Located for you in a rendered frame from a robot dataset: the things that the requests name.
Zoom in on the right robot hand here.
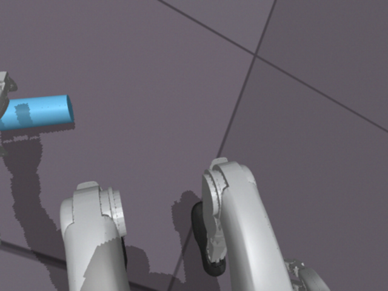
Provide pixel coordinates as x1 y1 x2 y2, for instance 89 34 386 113
283 258 330 291

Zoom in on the left robot hand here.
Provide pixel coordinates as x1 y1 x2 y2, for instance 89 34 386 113
0 72 18 157

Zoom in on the right robot foot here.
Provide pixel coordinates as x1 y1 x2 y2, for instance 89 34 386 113
191 201 226 276

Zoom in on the can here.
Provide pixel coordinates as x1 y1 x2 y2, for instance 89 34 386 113
0 95 74 131

